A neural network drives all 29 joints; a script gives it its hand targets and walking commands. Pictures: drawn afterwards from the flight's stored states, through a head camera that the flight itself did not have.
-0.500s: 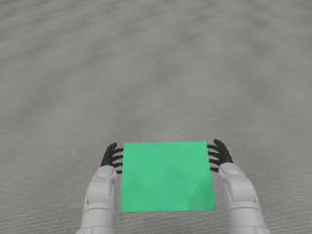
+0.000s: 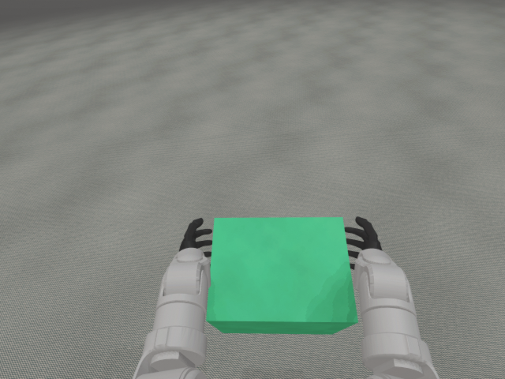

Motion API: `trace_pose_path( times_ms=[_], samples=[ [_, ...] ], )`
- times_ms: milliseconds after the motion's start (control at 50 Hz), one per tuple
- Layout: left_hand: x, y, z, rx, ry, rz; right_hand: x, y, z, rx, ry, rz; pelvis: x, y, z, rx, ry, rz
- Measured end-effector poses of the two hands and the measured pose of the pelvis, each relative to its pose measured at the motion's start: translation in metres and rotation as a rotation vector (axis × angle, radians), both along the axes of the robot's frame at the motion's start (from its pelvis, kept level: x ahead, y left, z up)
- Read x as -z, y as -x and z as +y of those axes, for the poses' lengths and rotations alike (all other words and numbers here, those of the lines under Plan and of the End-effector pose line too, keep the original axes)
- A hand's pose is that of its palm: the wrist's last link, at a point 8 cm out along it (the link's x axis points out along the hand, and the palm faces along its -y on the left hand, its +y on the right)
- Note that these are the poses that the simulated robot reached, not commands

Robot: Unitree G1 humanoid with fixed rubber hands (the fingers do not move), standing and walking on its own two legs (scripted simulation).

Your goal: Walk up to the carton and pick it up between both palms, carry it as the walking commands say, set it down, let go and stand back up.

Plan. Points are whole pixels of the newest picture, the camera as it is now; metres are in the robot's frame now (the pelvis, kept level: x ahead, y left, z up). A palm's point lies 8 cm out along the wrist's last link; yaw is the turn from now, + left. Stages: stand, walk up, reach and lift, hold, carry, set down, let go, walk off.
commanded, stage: hold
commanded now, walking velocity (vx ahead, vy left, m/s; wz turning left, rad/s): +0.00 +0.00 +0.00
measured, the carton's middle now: (277, 280) +0.32 -0.04 -0.03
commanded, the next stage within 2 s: set down in 0.32 s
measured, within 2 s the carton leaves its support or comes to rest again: neither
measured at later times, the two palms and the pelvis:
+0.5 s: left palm (194, 271) +0.31 +0.11 +0.04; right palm (377, 265) +0.28 -0.20 +0.05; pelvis +0.01 -0.02 +0.00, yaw +1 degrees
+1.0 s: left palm (201, 284) +0.33 +0.11 -0.03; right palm (365, 284) +0.29 -0.20 -0.03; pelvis +0.01 +0.00 -0.01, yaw +0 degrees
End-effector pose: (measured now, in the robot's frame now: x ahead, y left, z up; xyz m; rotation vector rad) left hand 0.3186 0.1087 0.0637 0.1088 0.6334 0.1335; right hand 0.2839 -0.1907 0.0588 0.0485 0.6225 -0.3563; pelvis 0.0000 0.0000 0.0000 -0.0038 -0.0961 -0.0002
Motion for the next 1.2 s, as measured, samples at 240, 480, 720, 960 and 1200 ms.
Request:
trace_pose_path(
  times_ms=[240, 480, 720, 960, 1200],
  samples=[
    [0.003, -0.001, -0.011, 0.043, 0.002, 0.014, 0.003, 0.006, -0.017, -0.063, -0.024, 0.012, -0.006, -0.008, -0.016, -0.017, 0.002, -0.020],
    [0.023, 0.009, -0.005, 0.041, 0.043, 0.048, 0.009, 0.006, -0.014, -0.096, 0.020, 0.052, -0.005, -0.008, -0.020, -0.010, 0.006, -0.008],
    [0.047, -0.008, 0.001, 0.066, 0.039, 0.076, 0.036, -0.003, -0.008, -0.086, 0.007, 0.078, 0.000, -0.011, -0.006, -0.017, 0.015, 0.054],
    [0.090, -0.014, -0.003, 0.089, 0.063, 0.099, 0.077, -0.004, -0.013, -0.062, -0.001, 0.097, 0.007, -0.011, 0.001, -0.003, 0.005, 0.183],
    [0.139, -0.023, -0.008, 0.055, 0.053, 0.084, 0.127, -0.018, -0.017, -0.068, -0.007, 0.083, 0.032, 0.005, -0.005, -0.007, 0.010, 0.368]
  ],
)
